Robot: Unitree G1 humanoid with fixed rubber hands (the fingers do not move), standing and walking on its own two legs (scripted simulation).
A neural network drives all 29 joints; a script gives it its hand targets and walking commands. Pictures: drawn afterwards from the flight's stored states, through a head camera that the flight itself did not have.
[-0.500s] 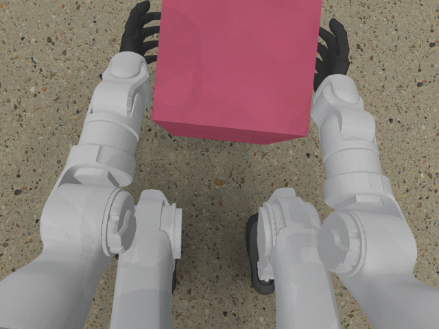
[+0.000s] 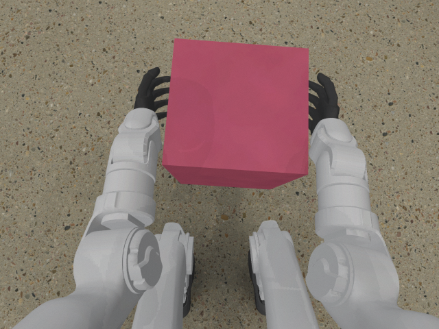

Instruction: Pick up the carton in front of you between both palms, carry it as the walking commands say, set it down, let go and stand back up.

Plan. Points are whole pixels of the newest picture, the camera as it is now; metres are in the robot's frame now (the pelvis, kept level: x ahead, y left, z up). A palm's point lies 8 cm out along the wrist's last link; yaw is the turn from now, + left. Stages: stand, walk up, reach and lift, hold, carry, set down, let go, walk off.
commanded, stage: reach and lift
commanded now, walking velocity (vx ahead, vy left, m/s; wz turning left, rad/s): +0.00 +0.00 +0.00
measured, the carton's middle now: (232, 129) +0.48 -0.02 -0.12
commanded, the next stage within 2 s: none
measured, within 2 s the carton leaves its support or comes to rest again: neither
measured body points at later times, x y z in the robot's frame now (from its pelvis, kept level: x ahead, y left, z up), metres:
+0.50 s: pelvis +0.05 +0.00 +0.15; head +0.18 +0.00 +0.58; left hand +0.44 +0.14 +0.10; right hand +0.43 -0.16 +0.11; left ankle +0.10 +0.12 -0.47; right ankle +0.11 -0.13 -0.47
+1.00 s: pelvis +0.08 +0.00 +0.25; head +0.08 +0.00 +0.70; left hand +0.40 +0.15 +0.25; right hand +0.40 -0.16 +0.26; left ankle +0.10 +0.12 -0.47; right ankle +0.10 -0.13 -0.47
